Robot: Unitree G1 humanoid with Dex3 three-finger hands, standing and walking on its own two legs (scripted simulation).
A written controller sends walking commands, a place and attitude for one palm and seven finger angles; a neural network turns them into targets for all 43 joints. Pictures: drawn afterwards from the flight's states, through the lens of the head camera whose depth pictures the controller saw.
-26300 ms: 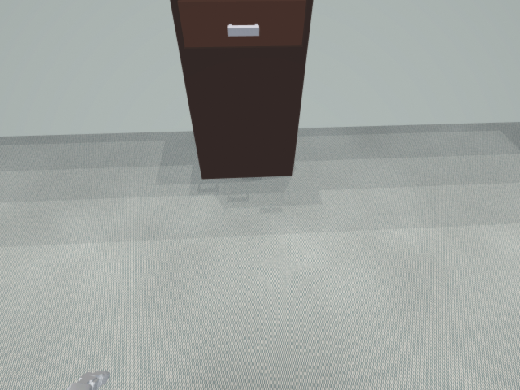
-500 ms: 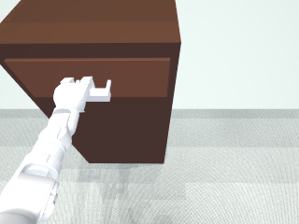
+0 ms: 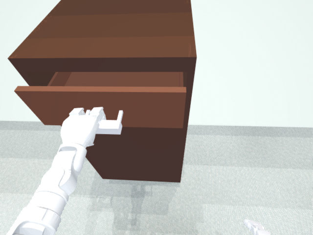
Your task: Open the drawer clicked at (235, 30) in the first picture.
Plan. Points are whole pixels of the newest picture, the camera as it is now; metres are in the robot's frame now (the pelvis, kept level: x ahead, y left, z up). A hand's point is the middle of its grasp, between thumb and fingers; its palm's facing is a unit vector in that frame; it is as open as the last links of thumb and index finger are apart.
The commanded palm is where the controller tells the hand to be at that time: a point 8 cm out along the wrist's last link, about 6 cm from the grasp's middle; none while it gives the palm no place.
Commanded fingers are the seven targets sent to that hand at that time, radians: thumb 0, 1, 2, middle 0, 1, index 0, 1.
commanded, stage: pull the drawer open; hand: left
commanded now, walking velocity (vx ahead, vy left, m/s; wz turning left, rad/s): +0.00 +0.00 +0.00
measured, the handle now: (102, 120) +0.41 +0.19 +0.05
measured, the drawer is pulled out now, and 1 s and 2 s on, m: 0.07 0.19 0.30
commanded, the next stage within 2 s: none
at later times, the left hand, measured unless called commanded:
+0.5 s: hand (84, 154) +0.31 +0.22 +0.03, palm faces -0.02 -0.06 -1.00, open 5.9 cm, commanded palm +0.27 +0.22 +0.08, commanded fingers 0.00 0.90 0.90 -0.40 -1.35 -0.40 -1.35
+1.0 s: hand (76, 179) +0.24 +0.22 +0.03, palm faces +0.01 -0.10 -0.99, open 5.8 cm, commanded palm +0.21 +0.23 +0.08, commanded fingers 0.00 0.90 0.90 -0.40 -1.35 -0.40 -1.35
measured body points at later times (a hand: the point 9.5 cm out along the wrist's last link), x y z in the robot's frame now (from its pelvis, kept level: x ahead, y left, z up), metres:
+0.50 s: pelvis -0.01 -0.01 +0.00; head +0.03 -0.04 +0.45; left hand +0.31 +0.22 +0.08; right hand +0.15 -0.25 -0.12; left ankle -0.04 +0.09 -0.72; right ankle -0.02 -0.10 -0.72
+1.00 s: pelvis -0.01 -0.01 +0.00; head +0.03 -0.04 +0.45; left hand +0.24 +0.22 +0.08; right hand +0.20 -0.24 -0.11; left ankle -0.04 +0.09 -0.72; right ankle -0.02 -0.10 -0.72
